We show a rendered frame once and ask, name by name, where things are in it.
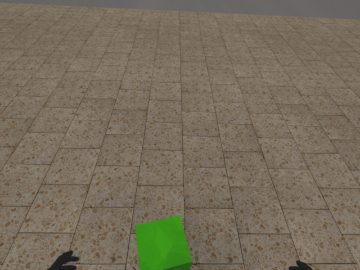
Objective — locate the carton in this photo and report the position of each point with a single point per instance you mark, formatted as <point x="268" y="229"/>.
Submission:
<point x="162" y="245"/>

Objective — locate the left robot hand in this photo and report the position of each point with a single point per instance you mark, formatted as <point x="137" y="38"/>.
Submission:
<point x="62" y="259"/>

